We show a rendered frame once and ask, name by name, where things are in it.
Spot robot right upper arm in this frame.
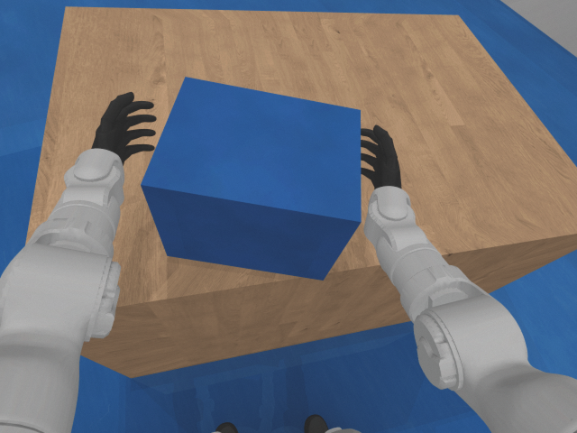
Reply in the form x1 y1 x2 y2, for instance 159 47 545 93
414 295 577 433

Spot robot right forearm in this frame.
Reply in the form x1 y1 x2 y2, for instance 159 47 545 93
363 186 527 353

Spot pedestal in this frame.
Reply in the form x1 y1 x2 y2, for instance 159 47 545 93
25 6 577 378

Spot robot left upper arm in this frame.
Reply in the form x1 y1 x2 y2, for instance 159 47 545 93
0 243 121 433

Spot robot left hand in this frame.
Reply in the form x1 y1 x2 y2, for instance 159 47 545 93
91 92 157 166

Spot carton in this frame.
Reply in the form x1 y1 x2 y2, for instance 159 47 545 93
141 77 362 281

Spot robot right hand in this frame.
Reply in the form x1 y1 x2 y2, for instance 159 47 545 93
361 125 401 189

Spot robot right foot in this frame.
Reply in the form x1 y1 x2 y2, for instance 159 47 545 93
304 414 329 433

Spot robot left forearm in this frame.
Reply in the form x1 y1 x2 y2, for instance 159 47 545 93
0 148 124 326

